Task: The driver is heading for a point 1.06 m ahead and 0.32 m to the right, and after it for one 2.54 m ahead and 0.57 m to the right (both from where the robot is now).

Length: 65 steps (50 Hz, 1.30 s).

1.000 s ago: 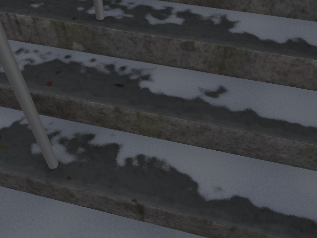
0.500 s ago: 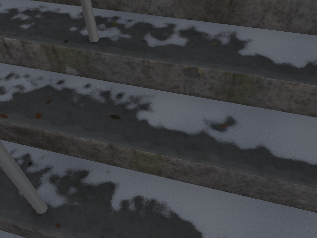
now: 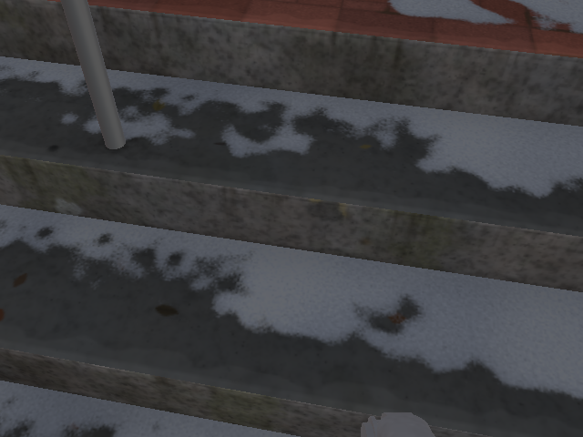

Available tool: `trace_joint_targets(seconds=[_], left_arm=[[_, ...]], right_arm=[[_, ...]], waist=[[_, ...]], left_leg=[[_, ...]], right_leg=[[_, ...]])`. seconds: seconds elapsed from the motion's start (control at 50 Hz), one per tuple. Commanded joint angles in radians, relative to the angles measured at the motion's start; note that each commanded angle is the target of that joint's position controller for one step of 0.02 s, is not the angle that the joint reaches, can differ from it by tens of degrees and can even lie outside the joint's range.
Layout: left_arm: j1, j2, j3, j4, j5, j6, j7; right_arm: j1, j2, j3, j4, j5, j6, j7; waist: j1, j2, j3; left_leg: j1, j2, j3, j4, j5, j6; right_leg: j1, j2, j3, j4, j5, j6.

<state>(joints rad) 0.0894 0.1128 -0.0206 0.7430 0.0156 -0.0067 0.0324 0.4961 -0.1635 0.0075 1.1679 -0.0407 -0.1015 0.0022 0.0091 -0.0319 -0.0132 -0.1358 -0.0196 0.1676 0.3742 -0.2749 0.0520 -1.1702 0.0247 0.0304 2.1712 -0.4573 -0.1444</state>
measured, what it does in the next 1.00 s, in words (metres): climbs, turning right: right foot 0.16 m higher, then left foot 0.16 m higher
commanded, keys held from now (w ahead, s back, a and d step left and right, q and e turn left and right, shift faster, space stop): w+e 0.84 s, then w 0.16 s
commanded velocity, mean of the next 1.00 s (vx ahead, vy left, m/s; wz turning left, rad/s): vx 0.50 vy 0.00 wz -0.52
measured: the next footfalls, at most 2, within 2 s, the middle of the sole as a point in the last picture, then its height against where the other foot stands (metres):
right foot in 0.18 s outside the picture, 0.16 m higher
left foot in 0.66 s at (328, 324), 0.16 m higher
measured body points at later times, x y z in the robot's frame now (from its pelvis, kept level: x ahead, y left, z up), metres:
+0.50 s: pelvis +0.29 -0.06 +0.15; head +0.30 -0.09 +0.60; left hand +0.30 +0.19 +0.02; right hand +0.47 -0.28 +0.08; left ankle +0.40 +0.04 -0.28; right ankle +0.20 -0.09 -0.58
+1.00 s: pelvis +0.59 -0.14 +0.31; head +0.61 -0.16 +0.76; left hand +0.91 -0.12 +0.26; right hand +0.43 -0.33 +0.17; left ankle +0.57 -0.03 -0.42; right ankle +0.59 -0.31 -0.18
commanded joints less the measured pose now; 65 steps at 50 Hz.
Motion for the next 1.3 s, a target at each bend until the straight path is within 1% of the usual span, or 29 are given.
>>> trace_joint_targets(seconds=[0.02, 0.08, 0.1, 0.12, 0.16, 0.18, 0.22, 0.24, 0.28, 0.34, 0.38, 0.48, 0.56, 0.6, 0.64, 0.66, 0.68, 0.7, 0.76, 0.84, 0.88, 0.98, 1.1, 1.14, 1.2, 1.22, 1.24, 1.26, 1.3], left_arm=[[-0.232, -0.042, -0.044, -0.223, -0.002, -0.004, 0.006], [-0.247, -0.037, -0.067, -0.25, -0.001, 0.004, -0.024], [-0.195, -0.012, -0.063, -0.215, -0.004, 0.007, -0.023], [-0.09, -0.001, -0.054, -0.178, -0.01, 0.019, -0.015], [0.156, 0.076, -0.018, -0.1, 0.011, 0.007, -0.023], [0.209, 0.13, 0.005, -0.084, 0.026, -0.003, -0.038], [0.16, 0.355, 0.103, -0.04, 0.015, 0.033, -0.012], [0.059, 0.331, 0.107, -0.037, 0.01, 0.014, -0.014], [0.128, 0.201, 0.082, 0.094, 0.021, -0.027, -0.028], [0.179, 0.084, 0.052, 0.202, 0.013, -0.059, -0.049], [0.197, 0.115, 0.053, 0.204, 0.009, -0.077, -0.052], [0.428, 0.184, 0.066, 0.23, 0.014, -0.099, -0.038], [0.519, 0.193, 0.079, 0.237, -0.014, -0.067, 0.02], [0.371, 0.212, 0.088, 0.143, -0.016, -0.062, 0.035], [0.312, 0.346, 0.131, 0.089, -0.027, -0.096, 0.015], [0.227, 0.368, 0.152, 0.052, -0.04, -0.129, -0.014], [0.22, 0.228, 0.133, 0.008, -0.062, -0.149, -0.051], [0.243, 0.196, 0.135, -0.033, -0.006, -0.155, -0.073], [0.182, 0.058, 0.092, -0.107, 0.062, -0.102, -0.06], [0.162, -0.024, 0.04, -0.157, 0.018, -0.028, -0.025], [0.099, 0.039, 0.045, -0.184, 0.015, -0.02, -0.029], [-0.093, 0.039, 0.059, -0.212, 0.025, -0.026, -0.012], [-0.475, -0.029, -0.003, -0.406, 0.023, -0.036, -0.018], [-0.425, -0.082, -0.034, -0.407, -0.005, -0.018, -0.079], [0.19, 0.077, 0.065, -0.224, -0.019, -0.002, -0.049], [0.285, 0.158, 0.091, -0.19, 0.003, -0.015, -0.03], [0.315, 0.3, 0.14, -0.191, 0.033, -0.023, -0.022], [0.266, 0.287, 0.142, -0.176, 0.03, -0.011, -0.029], [0.11, 0.181, 0.119, -0.095, 0.017, -0.042, -0.044]], right_arm=[[-0.009, -0.067, 0.016, -0.026, 0.012, -0.016, -0.013], [0.001, -0.121, 0.016, -0.045, 0.068, 0.002, -0.071], [-0.002, -0.134, 0.016, -0.084, 0.091, -0.001, -0.068], [0.048, -0.209, -0.004, -0.091, 0.092, -0.009, -0.07], [-0.018, -0.304, -0.05, -0.155, 0.065, 0.014, -0.058], [-0.038, -0.306, -0.065, -0.204, 0.052, 0.014, -0.039], [-0.214, -0.211, -0.076, -0.363, -0.005, -0.008, 0.048], [-0.171, -0.104, -0.057, -0.422, -0.042, -0.014, 0.049], [-0.255, -0.012, -0.024, -0.489, -0.02, 0.007, 0.012], [-0.234, 0.054, 0.014, -0.533, -0.022, 0.053, -0.023], [-0.307, 0.032, 0.02, -0.562, -0.024, 0.068, -0.024], [-0.588, 0.1, 0.051, -0.69, -0.021, 0.053, -0.031], [-0.802, 0.076, 0.073, -0.829, -0.02, 0.067, -0.001], [-0.578, 0.083, 0.064, -0.753, 0.002, 0.076, 0.005], [-0.246, -0.066, -0.011, -0.66, 0.049, 0.084, -0.02], [-0.143, -0.143, -0.047, -0.625, 0.03, 0.076, -0.026], [-0.062, -0.233, -0.085, -0.571, -0.005, 0.061, -0.036], [-0.179, -0.248, -0.101, -0.586, 0.009, 0.077, -0.054], [-0.315, 0.004, -0.053, -0.485, 0.012, 0.048, -0.048], [-0.219, 0.042, -0.051, -0.302, -0.001, -0.027, -0.007], [-0.233, -0.004, -0.06, -0.298, 0.003, -0.033, 0.001], [-0.066, -0.122, -0.083, -0.248, 0.004, -0.063, -0.001], [0.166, -0.062, -0.055, -0.123, 0.011, -0.04, -0.033], [0.114, -0.045, -0.045, -0.144, 0.055, -0.011, -0.04], [0.008, -0.34, -0.112, -0.232, 0.06, -0.054, 0.008], [0.011, -0.291, -0.105, -0.27, 0.097, -0.081, 0.036], [0.022, -0.19, -0.09, -0.323, 0.117, -0.088, 0.061], [-0.041, -0.178, -0.114, -0.342, 0.077, -0.088, 0.059], [-0.144, -0.053, -0.1, -0.437, 0.048, -0.044, 0.011]], waist=[[0.034, 0.035, 0.165], [0.032, 0.061, 0.074], [0.041, 0.032, -0.035], [0.076, 0.143, -0.161], [0.16, 0.3, -0.348], [0.182, 0.289, -0.412], [0.149, -0.159, -0.326], [0.039, -0.084, -0.246], [-0.021, 0.075, 0.046], [-0.098, 0.015, 0.106], [-0.092, 0.044, 0.129], [0.044, -0.055, 0.073], [0.105, -0.016, 0.027], [-0.031, -0.046, -0.149], [-0.215, -0.138, -0.367], [-0.278, -0.068, -0.405], [-0.239, 0.22, -0.457], [-0.162, 0.383, -0.49], [0.0, -0.046, -0.007], [0.083, 0.038, 0.088], [0.086, 0.032, 0.116], [-0.009, 0.039, 0.064], [-0.092, 0.123, 0.122], [-0.079, 0.097, -0.005], [0.186, 0.263, -0.362], [0.224, 0.207, -0.446], [0.216, -0.118, -0.574], [0.187, -0.072, -0.61], [0.063, 0.106, -0.283]], left_leg=[[-0.189, 0.235, -0.121, -0.331, -0.13, 0.065], [-0.16, 0.207, 0.008, -0.48, 0.433, 0.116], [-0.114, 0.187, 0.062, -0.376, 1.032, 0.131], [0.024, 0.252, 0.059, -0.229, 1.637, 0.153], [0.327, 0.327, 0.05, 0.221, 1.93, 0.136], [0.25, 0.321, 0.039, 0.469, 1.762, 0.121], [-0.528, -0.048, -0.145, 1.302, 0.189, 0.018], [-0.681, 0.022, -0.307, 1.541, 0.197, 0.021], [-0.824, 0.051, -0.231, 1.652, 0.176, 0.027], [-0.961, 0.074, -0.227, 1.701, 0.089, 0.051], [-0.971, 0.086, -0.183, 1.498, 0.087, 0.026], [-1.385, 0.072, -0.099, 1.811, -0.11, 0.026], [-1.021, 0.062, -0.033, 1.22, -0.162, 0.008], [-0.534, -0.013, 0.006, 0.949, -0.126, 0.058], [-0.129, -0.051, -0.092, 0.759, -0.157, 0.069], [-0.005, -0.028, -0.157, 0.577, -0.186, 0.084], [0.218, 0.238, -0.65, 0.348, -0.267, 0.221], [0.108, 0.388, -1.111, 0.013, -0.236, 0.305], [-0.298, 0.343, -0.766, 0.078, -0.539, 0.218], [-0.317, 0.288, -0.413, -0.014, -0.173, 0.105], [-0.331, 0.262, -0.28, -0.089, -0.024, 0.103], [0.031, 0.298, -0.185, -0.152, 0.242, 0.147], [0.289, 0.27, -0.128, -0.321, 0.245, 0.099], [0.027, 0.213, -0.013, -0.459, 0.575, 0.134], [0.125, 0.295, -0.053, 0.156, 1.769, 0.097], [-0.167, 0.213, -0.116, 0.481, 1.425, 0.042], [-0.362, -0.021, -0.161, 1.022, 0.169, -0.017], [-0.401, -0.062, -0.342, 1.404, 0.094, -0.016], [-0.575, 0.046, -0.26, 1.492, 0.182, -0.008]], right_leg=[[-0.131, -0.029, -0.046, -0.153, 0.023, 0.016], [0.268, -0.071, -0.207, -0.649, 0.006, 0.03], [0.495, -0.006, -0.304, -0.783, 0.01, 0.031], [0.61, 0.063, -0.337, -0.804, -0.016, 0.016], [0.665, 0.119, -0.26, -1.019, -0.124, -0.043], [0.823, 0.121, -0.096, -1.167, -0.102, -0.081], [1.032, -0.193, 0.994, -1.848, -0.33, -0.253], [0.985, -0.259, 0.954, -1.898, -0.222, -0.197], [0.728, -0.188, 0.655, -1.813, -0.148, -0.1], [0.692, -0.058, 0.275, -1.726, 0.171, -0.027], [0.647, -0.03, 0.224, -1.759, 0.225, -0.003], [0.99, -0.125, 0.385, -1.831, 0.363, -0.041], [1.001, -0.141, 0.375, -2.102, 0.694, -0.094], [0.969, -0.12, 0.176, -1.977, 1.415, -0.059], [1.049, -0.163, 0.237, -1.654, 1.831, -0.039], [1.016, -0.115, 0.21, -1.392, 1.71, -0.012], [0.687, 0.077, 0.192, -0.953, 0.909, 0.04], [0.577, 0.151, 0.178, -0.542, 0.283, 0.078], [0.304, 0.022, 0.108, -0.342, 0.331, 0.029], [0.098, -0.014, 0.158, -0.208, 0.216, -0.002], [0.126, -0.032, 0.169, -0.427, 0.229, 0.018], [-0.142, 0.01, 0.073, -0.225, 0.123, 0.015], [-0.372, -0.111, -0.117, -0.398, -0.143, 0.0], [0.334, -0.111, -0.241, -0.891, 0.076, -0.03], [0.971, 0.068, -0.217, -1.103, 0.121, -0.049], [1.234, -0.083, 0.122, -1.209, 0.073, -0.124], [1.352, -0.429, 0.698, -1.578, 0.284, -0.232], [1.251, -0.404, 0.813, -1.697, 0.342, -0.205], [0.98, -0.395, 0.604, -1.674, 0.099, -0.128]])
